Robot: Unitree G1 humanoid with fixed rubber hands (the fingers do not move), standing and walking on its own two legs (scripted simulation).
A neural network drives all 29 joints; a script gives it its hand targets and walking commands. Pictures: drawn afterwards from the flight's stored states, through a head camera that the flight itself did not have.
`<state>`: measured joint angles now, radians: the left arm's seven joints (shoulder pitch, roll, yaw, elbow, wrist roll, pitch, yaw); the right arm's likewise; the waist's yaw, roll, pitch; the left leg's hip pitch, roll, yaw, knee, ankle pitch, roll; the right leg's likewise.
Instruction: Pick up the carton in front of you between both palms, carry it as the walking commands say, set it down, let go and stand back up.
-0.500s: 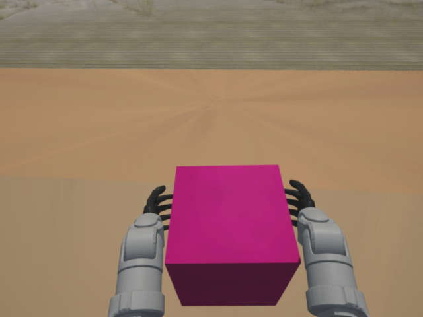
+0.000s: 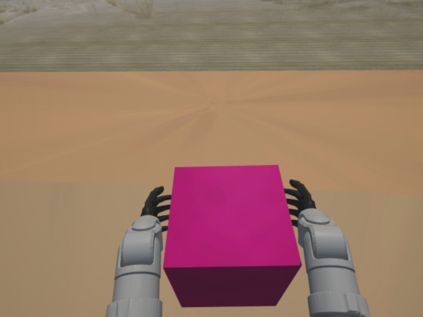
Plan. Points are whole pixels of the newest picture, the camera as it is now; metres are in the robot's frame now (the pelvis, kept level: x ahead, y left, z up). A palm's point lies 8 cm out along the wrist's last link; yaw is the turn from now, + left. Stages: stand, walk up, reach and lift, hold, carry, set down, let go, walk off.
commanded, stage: carry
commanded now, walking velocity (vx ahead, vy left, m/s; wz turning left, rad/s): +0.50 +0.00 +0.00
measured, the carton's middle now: (227, 239) +0.29 +0.00 -0.02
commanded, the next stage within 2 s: none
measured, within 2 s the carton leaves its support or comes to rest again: neither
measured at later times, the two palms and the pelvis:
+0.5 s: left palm (173, 151) +0.46 +0.12 +0.09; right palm (302, 150) +0.45 -0.18 +0.09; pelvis +0.19 -0.02 +0.00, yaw -1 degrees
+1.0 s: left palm (186, 93) +0.77 +0.12 +0.08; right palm (277, 88) +0.79 -0.18 +0.08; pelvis +0.51 -0.04 -0.01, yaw +1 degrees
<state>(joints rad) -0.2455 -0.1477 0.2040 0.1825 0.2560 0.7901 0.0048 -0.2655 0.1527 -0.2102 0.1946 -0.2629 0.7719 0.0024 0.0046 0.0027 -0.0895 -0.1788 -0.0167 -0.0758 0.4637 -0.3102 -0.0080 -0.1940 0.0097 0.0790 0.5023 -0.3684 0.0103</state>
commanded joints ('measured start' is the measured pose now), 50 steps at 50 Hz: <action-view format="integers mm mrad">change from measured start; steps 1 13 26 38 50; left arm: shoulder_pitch -570 -453 -344 -434 -327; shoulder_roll -912 -825 -816 -918 -855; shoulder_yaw -642 -800 -786 -809 -804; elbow -137 -489 -608 -614 -593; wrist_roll -331 -507 -539 -573 -559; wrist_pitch -12 301 430 430 423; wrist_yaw -222 -152 -152 -170 -199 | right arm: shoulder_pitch -472 -394 -326 -354 -276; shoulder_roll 923 878 825 916 898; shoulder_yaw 623 825 825 811 823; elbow -100 -405 -611 -556 -563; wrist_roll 309 551 576 551 523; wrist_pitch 12 317 453 451 435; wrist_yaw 211 163 151 159 147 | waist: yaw -12 5 -20 11 10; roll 101 -140 166 -76 -179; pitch -140 -226 -175 -243 -121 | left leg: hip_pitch -31 -93 147 -484 -220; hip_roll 170 -9 257 139 9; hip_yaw -149 281 142 136 362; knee -177 -68 -203 524 27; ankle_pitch -326 50 263 34 294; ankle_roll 73 3 97 13 55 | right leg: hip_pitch -112 97 -225 265 292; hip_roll -11 -210 -24 -328 -229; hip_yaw -96 -7 -304 32 -267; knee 48 -114 31 -314 -155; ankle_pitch -70 186 181 320 894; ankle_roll -7 -106 -13 -149 -91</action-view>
